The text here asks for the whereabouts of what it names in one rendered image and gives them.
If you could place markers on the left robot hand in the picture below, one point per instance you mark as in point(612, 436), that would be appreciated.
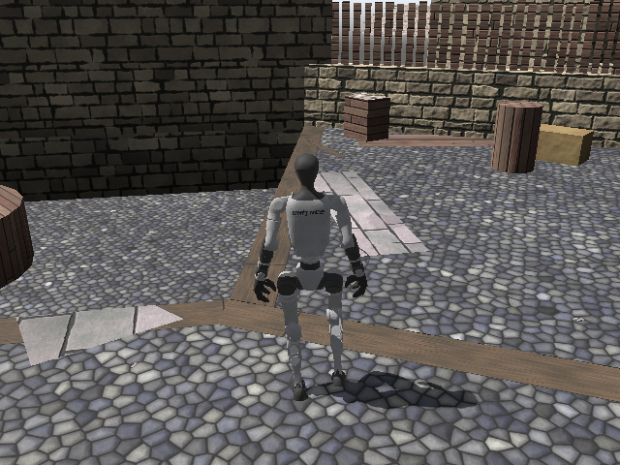
point(259, 288)

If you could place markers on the left robot upper arm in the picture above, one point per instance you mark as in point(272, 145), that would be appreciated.
point(277, 206)

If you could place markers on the right robot foot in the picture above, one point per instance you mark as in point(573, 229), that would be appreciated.
point(338, 379)

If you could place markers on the humanoid robot torso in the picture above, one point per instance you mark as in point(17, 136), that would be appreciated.
point(309, 230)

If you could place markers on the right robot forearm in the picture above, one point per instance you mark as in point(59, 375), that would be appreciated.
point(355, 259)

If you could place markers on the right robot hand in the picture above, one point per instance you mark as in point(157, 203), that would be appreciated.
point(360, 281)

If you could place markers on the right robot upper arm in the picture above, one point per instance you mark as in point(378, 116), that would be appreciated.
point(338, 204)

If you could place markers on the left robot forearm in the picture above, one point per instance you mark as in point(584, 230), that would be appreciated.
point(263, 263)

